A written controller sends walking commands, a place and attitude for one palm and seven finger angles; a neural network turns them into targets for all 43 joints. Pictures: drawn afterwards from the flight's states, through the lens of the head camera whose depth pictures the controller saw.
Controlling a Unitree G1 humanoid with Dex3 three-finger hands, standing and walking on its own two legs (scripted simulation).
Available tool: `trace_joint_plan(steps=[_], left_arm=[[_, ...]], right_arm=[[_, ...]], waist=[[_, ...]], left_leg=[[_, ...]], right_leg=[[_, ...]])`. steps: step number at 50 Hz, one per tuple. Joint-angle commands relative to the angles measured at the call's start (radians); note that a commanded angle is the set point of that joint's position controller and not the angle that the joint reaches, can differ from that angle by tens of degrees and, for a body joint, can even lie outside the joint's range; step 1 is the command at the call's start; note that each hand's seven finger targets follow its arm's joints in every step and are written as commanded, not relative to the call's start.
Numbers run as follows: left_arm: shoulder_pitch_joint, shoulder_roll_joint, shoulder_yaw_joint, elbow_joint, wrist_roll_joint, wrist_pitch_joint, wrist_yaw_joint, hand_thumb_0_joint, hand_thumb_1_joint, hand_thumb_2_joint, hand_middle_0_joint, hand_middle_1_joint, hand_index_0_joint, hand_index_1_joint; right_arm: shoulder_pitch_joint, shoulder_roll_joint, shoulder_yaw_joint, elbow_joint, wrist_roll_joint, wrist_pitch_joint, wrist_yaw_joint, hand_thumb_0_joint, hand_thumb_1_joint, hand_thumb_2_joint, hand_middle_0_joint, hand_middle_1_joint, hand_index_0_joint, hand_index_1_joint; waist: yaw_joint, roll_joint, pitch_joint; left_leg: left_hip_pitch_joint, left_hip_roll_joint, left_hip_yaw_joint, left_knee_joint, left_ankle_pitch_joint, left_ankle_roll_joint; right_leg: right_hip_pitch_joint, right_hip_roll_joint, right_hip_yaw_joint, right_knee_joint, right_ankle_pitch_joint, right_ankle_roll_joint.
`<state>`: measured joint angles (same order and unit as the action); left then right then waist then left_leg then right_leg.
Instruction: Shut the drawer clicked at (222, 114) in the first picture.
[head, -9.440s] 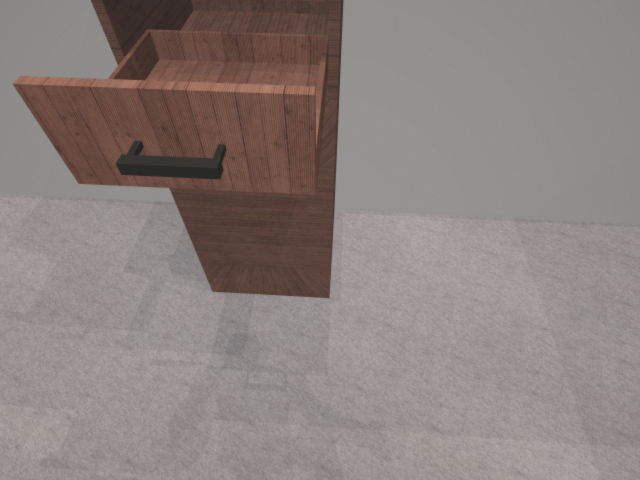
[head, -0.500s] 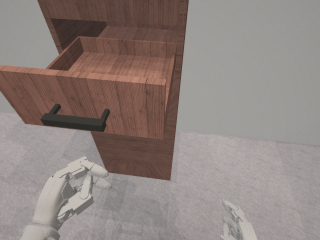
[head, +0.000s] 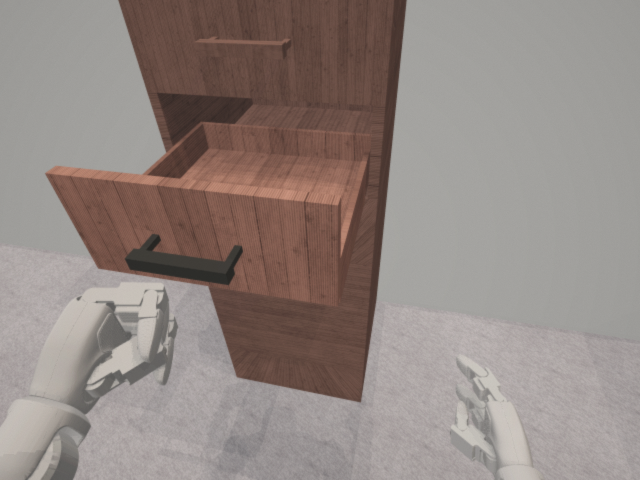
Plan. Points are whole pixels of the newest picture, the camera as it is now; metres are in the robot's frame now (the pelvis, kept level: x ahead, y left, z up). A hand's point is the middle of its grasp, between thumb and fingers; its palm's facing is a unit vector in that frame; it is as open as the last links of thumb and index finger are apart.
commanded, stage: raise the hand and make a fist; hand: left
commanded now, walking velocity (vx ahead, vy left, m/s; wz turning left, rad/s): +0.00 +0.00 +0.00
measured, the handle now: (187, 256) +0.34 +0.23 +0.14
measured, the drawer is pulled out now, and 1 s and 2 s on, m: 0.28 0.28 0.28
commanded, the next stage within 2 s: bring the fist close to the handle in 0.60 s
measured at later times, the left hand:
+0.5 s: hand (126, 328) +0.16 +0.18 +0.23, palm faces +0.09 -0.95 -0.29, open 3.3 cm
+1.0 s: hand (141, 329) +0.18 +0.19 +0.21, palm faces +0.01 -0.99 -0.12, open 3.3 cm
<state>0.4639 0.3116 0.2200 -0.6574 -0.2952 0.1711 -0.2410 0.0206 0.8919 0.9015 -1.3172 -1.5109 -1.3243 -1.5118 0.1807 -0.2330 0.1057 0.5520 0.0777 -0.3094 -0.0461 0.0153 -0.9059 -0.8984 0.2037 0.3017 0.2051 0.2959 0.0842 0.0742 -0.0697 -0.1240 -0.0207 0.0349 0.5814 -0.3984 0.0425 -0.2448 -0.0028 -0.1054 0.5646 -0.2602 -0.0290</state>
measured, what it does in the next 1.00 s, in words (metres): stands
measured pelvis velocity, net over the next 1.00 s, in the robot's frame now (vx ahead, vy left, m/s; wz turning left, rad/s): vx -0.03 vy -0.01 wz -0.01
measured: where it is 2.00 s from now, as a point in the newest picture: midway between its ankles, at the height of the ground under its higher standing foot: outside the picture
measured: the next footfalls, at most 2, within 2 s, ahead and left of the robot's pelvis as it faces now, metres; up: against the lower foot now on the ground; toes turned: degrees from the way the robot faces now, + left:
none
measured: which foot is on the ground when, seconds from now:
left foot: down 0.00-1.00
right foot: down 0.00-1.00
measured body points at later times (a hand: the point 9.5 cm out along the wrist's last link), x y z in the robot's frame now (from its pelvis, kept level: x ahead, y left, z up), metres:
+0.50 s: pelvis -0.02 -0.04 +0.00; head -0.07 -0.08 +0.45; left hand +0.15 +0.23 +0.24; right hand +0.20 -0.28 -0.05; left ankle -0.05 +0.08 -0.73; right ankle +0.03 -0.10 -0.73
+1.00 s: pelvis -0.03 -0.01 +0.00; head -0.09 -0.04 +0.45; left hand +0.17 +0.24 +0.21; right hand +0.19 -0.20 -0.04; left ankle -0.05 +0.08 -0.73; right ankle +0.03 -0.10 -0.73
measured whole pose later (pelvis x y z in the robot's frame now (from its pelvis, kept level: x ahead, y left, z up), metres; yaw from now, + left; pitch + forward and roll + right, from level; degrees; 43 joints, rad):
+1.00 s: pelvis -0.03 -0.01 +0.00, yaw +0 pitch -7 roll +0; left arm 0.22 0.33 0.32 -0.49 -0.35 0.36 -0.28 0.02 0.89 0.90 -1.40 -1.60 -1.41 -1.60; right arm 0.19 -0.25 0.13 0.63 0.08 -0.30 -0.07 0.02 -0.90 -0.90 0.21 0.30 0.21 0.30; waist 0.07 0.07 -0.02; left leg -0.06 -0.02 0.04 0.54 -0.34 0.04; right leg -0.19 0.00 -0.10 0.53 -0.21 -0.04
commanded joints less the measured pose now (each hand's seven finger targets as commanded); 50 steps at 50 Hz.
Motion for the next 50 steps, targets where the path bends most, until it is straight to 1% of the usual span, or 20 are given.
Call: trace_joint_plan(steps=[1, 3, 6, 8, 10, 12, 13, 15, 18, 21, 24, 27, 30, 32, 33, 35, 37, 39, 44, 50], left_arm=[[-0.157, 0.142, 0.152, -0.226, -0.057, 0.006, -0.031, 0.0, 0.9, 0.9, -1.4, -1.6, -1.4, -1.6], [-0.198, 0.162, 0.182, -0.231, -0.072, 0.028, -0.04, 0.0, 0.9, 0.9, -1.4, -1.6, -1.4, -1.6], [-0.26, 0.22, 0.238, -0.186, -0.076, 0.053, -0.044, 0.0, 0.9, 0.9, -1.4, -1.6, -1.4, -1.6], [-0.266, 0.275, 0.299, -0.166, -0.079, 0.072, -0.046, 0.0, 0.9, 0.9, -1.4, -1.6, -1.4, -1.6], [-0.34, 0.311, 0.33, -0.153, -0.081, 0.079, -0.045, 0.0, 0.9, 0.9, -1.4, -1.6, -1.4, -1.6], [-0.312, 0.28, 0.315, -0.09, -0.088, 0.086, -0.059, 0.0, 0.9, 0.9, -1.4, -1.6, -1.4, -1.6], [-0.266, 0.269, 0.324, -0.075, -0.102, 0.091, -0.067, 0.0, 0.9, 0.9, -1.4, -1.6, -1.4, -1.6], [-0.264, 0.297, 0.341, -0.034, -0.097, 0.084, -0.072, 0.0, 0.9, 0.9, -1.4, -1.6, -1.4, -1.6], [-0.297, 0.344, 0.376, -0.062, -0.105, 0.077, -0.069, 0.0, 0.9, 0.9, -1.4, -1.6, -1.4, -1.6], [-0.303, 0.391, 0.424, -0.075, -0.109, 0.068, -0.058, 0.0, 0.9, 0.9, -1.4, -1.6, -1.4, -1.6], [-0.288, 0.401, 0.442, -0.061, -0.122, 0.055, -0.061, 0.0, 0.9, 0.9, -1.4, -1.6, -1.4, -1.6], [-0.324, 0.359, 0.395, -0.021, -0.126, 0.036, -0.064, 0.0, 0.9, 0.9, -1.4, -1.6, -1.4, -1.6], [-0.339, 0.342, 0.364, -0.025, -0.117, 0.028, -0.065, 0.0, 0.9, 0.9, -1.4, -1.6, -1.4, -1.6], [-0.354, 0.322, 0.332, -0.05, -0.107, 0.027, -0.062, 0.0, 0.9, 0.9, -1.4, -1.6, -1.4, -1.6], [-0.36, 0.313, 0.324, -0.069, -0.11, 0.027, -0.059, 0.0, 0.9, 0.9, -1.4, -1.6, -1.4, -1.6], [-0.351, 0.305, 0.315, -0.074, -0.1, 0.028, -0.055, 0.0, 0.9, 0.9, -1.4, -1.6, -1.4, -1.6], [-0.364, 0.263, 0.274, -0.061, -0.093, 0.037, -0.056, 0.0, 0.9, 0.9, -1.4, -1.6, -1.4, -1.6], [-0.381, 0.249, 0.258, -0.017, -0.086, 0.055, -0.05, 0.0, 0.9, 0.9, -1.4, -1.6, -1.4, -1.6], [-0.458, 0.231, 0.225, -0.03, -0.069, 0.106, -0.034, 0.0, 0.9, 0.9, -1.4, -1.6, -1.4, -1.6], [-0.436, 0.16, 0.158, -0.043, -0.057, 0.119, -0.035, 0.0, 0.9, 0.9, -1.4, -1.6, -1.4, -1.6]], right_arm=[[-0.167, -0.112, -0.043, -0.159, 0.019, -0.057, -0.013, 0.0, -0.9, -0.9, 0.2, 0.3, 0.2, 0.3], [-0.19, -0.119, -0.039, -0.155, 0.021, -0.059, -0.014, 0.0, -0.9, -0.9, 0.2, 0.3, 0.2, 0.3], [-0.187, -0.123, -0.037, -0.135, 0.022, -0.051, -0.021, 0.0, -0.9, -0.9, 0.2, 0.3, 0.2, 0.3], [-0.211, -0.128, -0.037, -0.131, 0.025, -0.042, -0.026, 0.0, -0.9, -0.9, 0.2, 0.3, 0.2, 0.3], [-0.21, -0.133, -0.037, -0.121, 0.029, -0.034, -0.032, 0.0, -0.9, -0.9, 0.2, 0.3, 0.2, 0.3], [-0.208, -0.138, -0.043, -0.118, 0.031, -0.031, -0.033, 0.0, -0.9, -0.9, 0.2, 0.3, 0.2, 0.3], [-0.223, -0.146, -0.045, -0.122, 0.034, -0.029, -0.032, 0.0, -0.9, -0.9, 0.2, 0.3, 0.2, 0.3], [-0.202, -0.149, -0.05, -0.116, 0.036, -0.016, -0.03, 0.0, -0.9, -0.9, 0.2, 0.3, 0.2, 0.3], [-0.239, -0.16, -0.061, -0.128, 0.037, -0.019, -0.037, 0.0, -0.9, -0.9, 0.2, 0.3, 0.2, 0.3], [-0.23, -0.161, -0.068, -0.129, 0.032, -0.02, -0.042, 0.0, -0.9, -0.9, 0.2, 0.3, 0.2, 0.3], [-0.228, -0.165, -0.069, -0.123, 0.033, -0.027, -0.048, 0.0, -0.9, -0.9, 0.2, 0.3, 0.2, 0.3], [-0.218, -0.167, -0.072, -0.111, 0.036, -0.044, -0.052, 0.0, -0.9, -0.9, 0.2, 0.3, 0.2, 0.3], [-0.213, -0.169, -0.072, -0.108, 0.034, -0.058, -0.054, 0.0, -0.9, -0.9, 0.2, 0.3, 0.2, 0.3], [-0.216, -0.162, -0.07, -0.112, 0.034, -0.067, -0.054, 0.0, -0.9, -0.9, 0.2, 0.3, 0.2, 0.3], [-0.225, -0.164, -0.068, -0.114, 0.031, -0.072, -0.055, 0.0, -0.9, -0.9, 0.2, 0.3, 0.2, 0.3], [-0.212, -0.159, -0.066, -0.113, 0.031, -0.08, -0.054, 0.0, -0.9, -0.9, 0.2, 0.3, 0.2, 0.3], [-0.203, -0.151, -0.057, -0.109, 0.03, -0.086, -0.052, 0.0, -0.9, -0.9, 0.2, 0.3, 0.2, 0.3], [-0.195, -0.152, -0.049, -0.097, 0.026, -0.08, -0.052, 0.0, -0.9, -0.9, 0.2, 0.3, 0.2, 0.3], [-0.198, -0.142, -0.045, -0.097, 0.019, -0.065, -0.048, 0.0, -0.9, -0.9, 0.2, 0.3, 0.2, 0.3], [-0.18, -0.137, -0.045, -0.1, 0.006, -0.046, -0.029, 0.0, -0.9, -0.9, 0.2, 0.3, 0.2, 0.3]], waist=[[0.009, 0.009, -0.032], [0.009, 0.005, -0.037], [0.009, -0.055, -0.006], [0.021, -0.032, 0.002], [0.013, -0.019, 0.015], [0.008, -0.028, 0.023], [0.011, -0.045, 0.014], [0.002, -0.116, 0.032], [0.005, -0.069, 0.014], [0.01, -0.044, -0.044], [0.008, -0.051, -0.034], [-0.008, -0.057, 0.023], [-0.005, -0.058, 0.007], [0.0, -0.009, 0.008], [0.003, -0.018, 0.017], [0.006, -0.057, 0.014], [0.001, -0.01, 0.048], [-0.003, -0.041, 0.09], [-0.005, 0.012, 0.045], [-0.017, -0.018, 0.016]], left_leg=[[-0.061, 0.042, -0.077, -0.151, 0.384, -0.061], [-0.049, 0.038, -0.076, -0.151, 0.347, -0.052], [-0.054, 0.039, -0.075, -0.16, 0.301, -0.035], [-0.049, 0.037, -0.067, -0.153, 0.271, -0.024], [-0.05, 0.038, -0.063, -0.155, 0.239, -0.019], [-0.043, 0.036, -0.056, -0.14, 0.231, -0.015], [-0.052, 0.038, -0.055, -0.115, 0.229, -0.02], [-0.079, 0.04, -0.05, -0.102, 0.192, -0.02], [-0.087, 0.043, -0.052, -0.055, 0.144, -0.03], [-0.101, 0.048, -0.06, -0.037, 0.153, -0.036], [-0.113, 0.052, -0.066, -0.023, 0.156, -0.038], [-0.107, 0.054, -0.066, -0.03, 0.124, -0.041], [-0.095, 0.052, -0.067, -0.049, 0.131, -0.038], [-0.077, 0.048, -0.061, -0.067, 0.121, -0.036], [-0.076, 0.049, -0.068, -0.069, 0.128, -0.036], [-0.063, 0.047, -0.067, -0.101, 0.14, -0.024], [-0.051, 0.042, -0.069, -0.133, 0.12, -0.022], [-0.07, 0.041, -0.08, -0.156, 0.107, -0.021], [-0.056, 0.031, -0.086, -0.186, 0.105, -0.019], [-0.043, 0.036, -0.094, -0.19, 0.206, -0.023]], right_leg=[[0.106, 0.008, 0.02, -0.058, 0.242, 0.006], [0.111, 0.009, 0.031, -0.073, 0.215, 0.01], [0.107, 0.003, 0.043, -0.108, 0.175, 0.017], [0.108, 0.001, 0.069, -0.134, 0.134, 0.017], [0.101, -0.01, 0.082, -0.162, 0.078, 0.023], [0.095, -0.016, 0.098, -0.178, 0.053, 0.028], [0.109, -0.029, 0.139, -0.191, 0.046, 0.034], [0.101, -0.044, 0.164, -0.228, -0.026, 0.051], [0.111, -0.09, 0.254, -0.268, -0.121, 0.067], [0.156, -0.125, 0.285, -0.262, -0.103, 0.074], [0.154, -0.136, 0.297, -0.262, -0.078, 0.081], [0.101, -0.13, 0.288, -0.279, -0.165, 0.073], [0.103, -0.115, 0.264, -0.254, -0.163, 0.063], [0.092, -0.101, 0.239, -0.237, -0.19, 0.048], [0.093, -0.095, 0.237, -0.229, -0.18, 0.041], [0.087, -0.065, 0.185, -0.206, -0.169, 0.033], [0.056, -0.044, 0.141, -0.183, -0.134, 0.028], [0.04, -0.027, 0.115, -0.173, -0.111, 0.026], [0.06, -0.017, 0.082, -0.145, -0.057, 0.023], [0.075, -0.006, 0.046, -0.122, 0.058, 0.021]])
